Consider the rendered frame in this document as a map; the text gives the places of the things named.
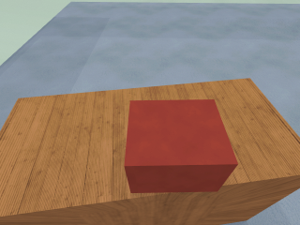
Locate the carton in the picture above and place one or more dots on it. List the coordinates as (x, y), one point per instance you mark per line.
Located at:
(177, 145)

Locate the pedestal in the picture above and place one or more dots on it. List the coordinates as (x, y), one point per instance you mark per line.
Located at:
(62, 159)

